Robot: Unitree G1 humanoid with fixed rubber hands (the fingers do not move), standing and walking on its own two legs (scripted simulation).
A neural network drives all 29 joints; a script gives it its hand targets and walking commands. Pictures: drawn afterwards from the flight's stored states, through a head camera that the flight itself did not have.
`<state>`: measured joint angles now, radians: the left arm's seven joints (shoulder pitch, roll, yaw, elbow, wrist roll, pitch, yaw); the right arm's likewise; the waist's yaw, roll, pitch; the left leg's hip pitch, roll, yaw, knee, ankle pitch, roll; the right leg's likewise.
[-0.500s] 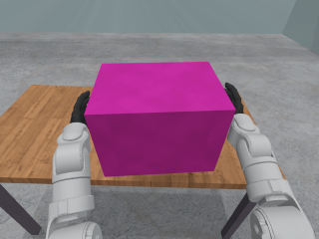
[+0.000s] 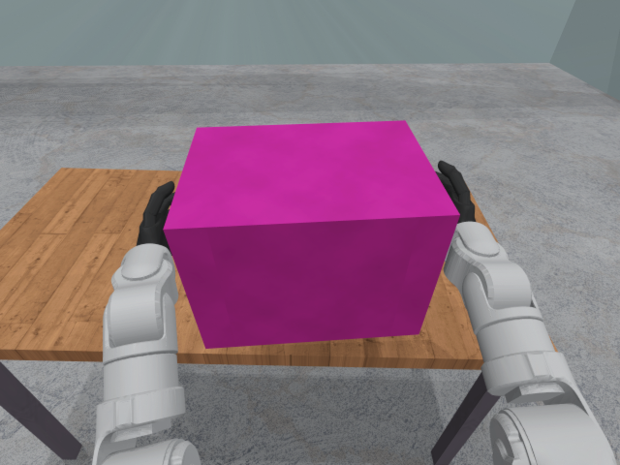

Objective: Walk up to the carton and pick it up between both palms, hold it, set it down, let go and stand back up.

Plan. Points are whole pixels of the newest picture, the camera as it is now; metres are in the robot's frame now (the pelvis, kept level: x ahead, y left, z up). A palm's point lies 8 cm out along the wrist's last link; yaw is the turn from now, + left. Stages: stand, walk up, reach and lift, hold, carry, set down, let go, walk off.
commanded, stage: hold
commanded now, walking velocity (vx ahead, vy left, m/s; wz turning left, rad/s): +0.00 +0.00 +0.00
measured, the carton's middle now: (308, 231) +0.38 +0.00 +0.15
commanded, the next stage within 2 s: none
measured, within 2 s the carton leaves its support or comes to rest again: neither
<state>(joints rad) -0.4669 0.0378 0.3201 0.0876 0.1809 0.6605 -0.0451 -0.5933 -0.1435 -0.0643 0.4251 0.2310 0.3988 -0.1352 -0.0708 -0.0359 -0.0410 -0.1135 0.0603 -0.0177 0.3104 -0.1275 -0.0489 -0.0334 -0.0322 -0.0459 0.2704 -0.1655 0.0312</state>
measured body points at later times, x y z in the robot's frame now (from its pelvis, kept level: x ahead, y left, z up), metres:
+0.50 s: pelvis -0.01 +0.01 +0.00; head -0.05 +0.03 +0.45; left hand +0.36 +0.19 +0.16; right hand +0.36 -0.18 +0.18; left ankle +0.03 +0.15 -0.75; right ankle -0.01 -0.14 -0.75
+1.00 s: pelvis +0.00 +0.00 +0.00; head -0.04 +0.03 +0.45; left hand +0.36 +0.20 +0.16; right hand +0.37 -0.18 +0.18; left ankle +0.03 +0.15 -0.75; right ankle -0.01 -0.14 -0.75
